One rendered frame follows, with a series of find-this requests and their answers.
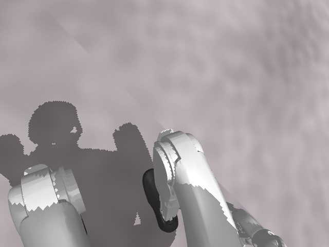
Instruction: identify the right robot hand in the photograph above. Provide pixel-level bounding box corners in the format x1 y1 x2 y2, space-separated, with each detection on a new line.
226 202 263 247

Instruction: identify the right robot foot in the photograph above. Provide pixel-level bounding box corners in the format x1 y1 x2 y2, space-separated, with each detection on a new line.
142 168 178 233

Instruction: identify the right robot arm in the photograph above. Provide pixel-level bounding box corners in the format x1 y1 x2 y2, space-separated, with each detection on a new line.
251 229 287 247

